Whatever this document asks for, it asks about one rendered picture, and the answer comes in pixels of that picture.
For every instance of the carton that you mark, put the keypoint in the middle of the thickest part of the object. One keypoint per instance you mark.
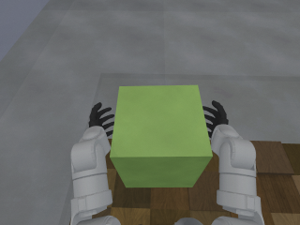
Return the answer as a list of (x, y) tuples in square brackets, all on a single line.
[(160, 137)]

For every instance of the right robot upper arm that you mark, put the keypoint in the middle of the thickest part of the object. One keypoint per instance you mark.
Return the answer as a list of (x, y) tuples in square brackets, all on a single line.
[(233, 221)]

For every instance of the robot right hand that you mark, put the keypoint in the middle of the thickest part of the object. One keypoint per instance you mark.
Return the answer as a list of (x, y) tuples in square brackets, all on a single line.
[(219, 119)]

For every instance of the robot left hand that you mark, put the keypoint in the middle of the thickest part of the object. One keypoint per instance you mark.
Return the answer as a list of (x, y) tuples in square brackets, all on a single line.
[(96, 122)]

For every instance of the left robot upper arm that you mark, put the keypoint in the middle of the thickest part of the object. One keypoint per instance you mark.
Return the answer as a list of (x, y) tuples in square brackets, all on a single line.
[(106, 220)]

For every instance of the robot left forearm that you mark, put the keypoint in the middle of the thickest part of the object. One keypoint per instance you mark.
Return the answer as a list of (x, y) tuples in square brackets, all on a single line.
[(89, 174)]

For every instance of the robot right forearm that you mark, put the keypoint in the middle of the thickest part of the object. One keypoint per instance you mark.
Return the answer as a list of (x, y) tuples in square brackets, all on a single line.
[(237, 191)]

